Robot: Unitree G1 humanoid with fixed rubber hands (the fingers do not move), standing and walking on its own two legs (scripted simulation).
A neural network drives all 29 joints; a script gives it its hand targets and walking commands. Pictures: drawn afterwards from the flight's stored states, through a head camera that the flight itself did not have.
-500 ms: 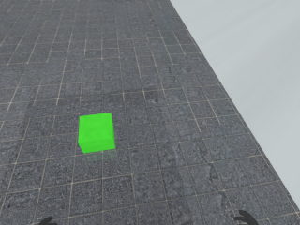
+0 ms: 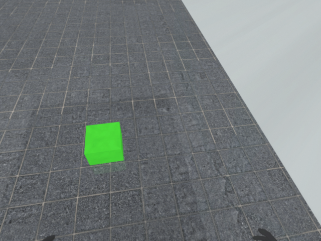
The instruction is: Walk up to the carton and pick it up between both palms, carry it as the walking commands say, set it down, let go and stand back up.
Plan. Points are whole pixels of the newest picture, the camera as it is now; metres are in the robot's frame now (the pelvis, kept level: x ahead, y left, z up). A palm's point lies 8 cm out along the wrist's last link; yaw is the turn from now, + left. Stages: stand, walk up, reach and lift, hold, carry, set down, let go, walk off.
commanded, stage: stand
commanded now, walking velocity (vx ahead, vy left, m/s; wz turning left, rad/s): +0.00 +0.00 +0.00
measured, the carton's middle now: (105, 143) +0.81 +0.35 -0.70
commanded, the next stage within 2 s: walk up in 0.24 s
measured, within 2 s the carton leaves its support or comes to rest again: neither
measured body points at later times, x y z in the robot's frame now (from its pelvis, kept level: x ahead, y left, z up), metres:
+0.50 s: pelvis +0.00 +0.01 -0.01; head +0.02 +0.01 +0.44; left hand +0.08 +0.33 -0.12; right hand +0.11 -0.31 -0.12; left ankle -0.01 +0.12 -0.72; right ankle -0.01 -0.13 -0.75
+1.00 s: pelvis +0.10 +0.14 -0.03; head +0.11 +0.13 +0.42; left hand +0.07 +0.49 -0.12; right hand +0.24 -0.16 -0.14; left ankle +0.10 +0.24 -0.74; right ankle +0.18 +0.06 -0.75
